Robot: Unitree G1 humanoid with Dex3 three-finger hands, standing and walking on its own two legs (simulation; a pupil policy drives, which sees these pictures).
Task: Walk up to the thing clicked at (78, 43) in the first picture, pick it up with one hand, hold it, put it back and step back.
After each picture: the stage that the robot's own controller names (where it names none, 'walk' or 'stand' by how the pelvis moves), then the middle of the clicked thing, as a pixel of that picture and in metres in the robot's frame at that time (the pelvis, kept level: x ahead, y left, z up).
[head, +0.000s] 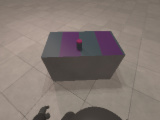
stand; (79, 44) +0.83 +0.13 -0.11
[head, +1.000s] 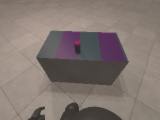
rise first; (77, 46) +0.74 +0.17 -0.09
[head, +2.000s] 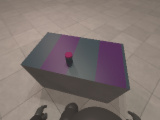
stand; (69, 58) +0.52 +0.21 -0.08
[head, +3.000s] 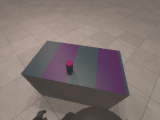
stand; (69, 66) +0.49 +0.19 -0.11
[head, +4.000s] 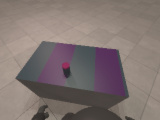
stand; (66, 68) +0.44 +0.21 -0.11
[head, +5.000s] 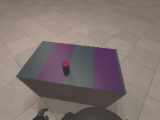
stand; (65, 67) +0.47 +0.22 -0.11
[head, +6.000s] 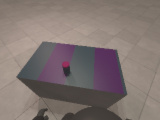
stand; (66, 67) +0.46 +0.21 -0.11
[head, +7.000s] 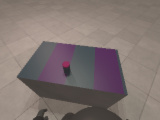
rise first; (66, 67) +0.46 +0.21 -0.11
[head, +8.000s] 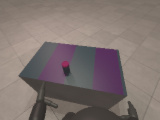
rise first; (66, 67) +0.46 +0.24 -0.11
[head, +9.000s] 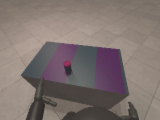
go down; (67, 67) +0.47 +0.23 -0.11
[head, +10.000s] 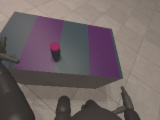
go down; (55, 51) +0.49 +0.21 -0.04
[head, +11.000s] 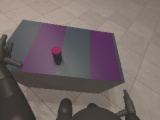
approach; (57, 54) +0.48 +0.22 -0.04
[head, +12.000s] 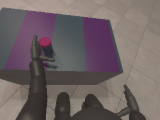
close; (47, 47) +0.50 +0.24 +0.00
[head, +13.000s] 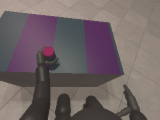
lift; (50, 55) +0.44 +0.21 +0.00
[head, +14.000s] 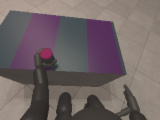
lift; (48, 57) +0.42 +0.23 +0.01
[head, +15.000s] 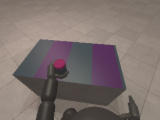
hold; (61, 69) +0.32 +0.18 +0.10
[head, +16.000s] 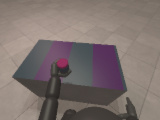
hold; (64, 67) +0.33 +0.17 +0.08
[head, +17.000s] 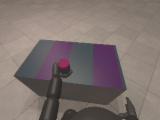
hold; (65, 68) +0.33 +0.16 +0.08
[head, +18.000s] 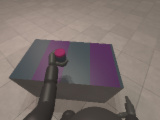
crouch; (61, 58) +0.40 +0.19 +0.09
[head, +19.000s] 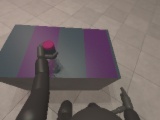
lower; (50, 50) +0.47 +0.22 +0.04
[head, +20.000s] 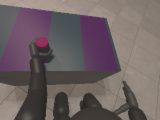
lower; (44, 47) +0.49 +0.23 +0.01
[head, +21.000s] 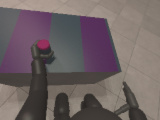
lower; (45, 49) +0.48 +0.22 +0.00
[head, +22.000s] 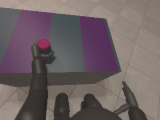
lower; (45, 49) +0.48 +0.22 +0.01
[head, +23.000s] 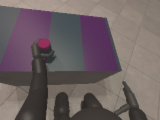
loosen; (46, 48) +0.48 +0.22 +0.01
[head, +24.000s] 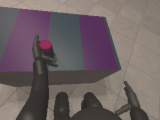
withdraw; (47, 49) +0.48 +0.21 +0.01
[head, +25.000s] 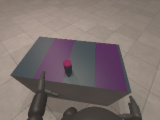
sink last; (67, 67) +0.43 +0.19 -0.06
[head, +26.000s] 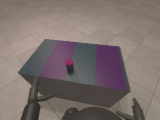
stand; (69, 66) +0.46 +0.19 -0.07
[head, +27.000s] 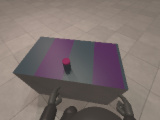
stand; (66, 65) +0.46 +0.20 -0.07
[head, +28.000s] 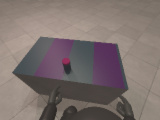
stand; (66, 64) +0.46 +0.20 -0.06
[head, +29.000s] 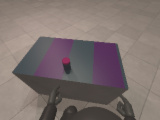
stand; (66, 64) +0.46 +0.20 -0.06
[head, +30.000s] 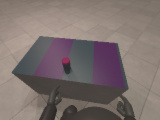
stand; (66, 64) +0.46 +0.21 -0.06
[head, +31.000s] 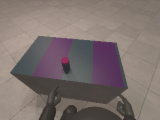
stand; (65, 64) +0.46 +0.21 -0.06
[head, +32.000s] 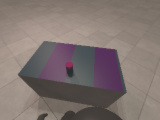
stand; (69, 68) +0.46 +0.18 -0.11
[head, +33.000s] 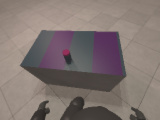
walk; (67, 55) +0.53 +0.23 -0.09
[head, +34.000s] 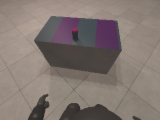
walk; (75, 33) +0.84 +0.19 -0.09
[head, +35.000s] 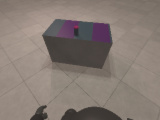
stand; (76, 30) +1.10 +0.22 -0.10
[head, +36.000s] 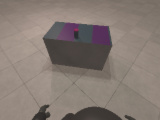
stand; (76, 33) +1.08 +0.21 -0.11
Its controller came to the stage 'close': yes
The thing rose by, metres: 0.21
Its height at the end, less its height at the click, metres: +0.00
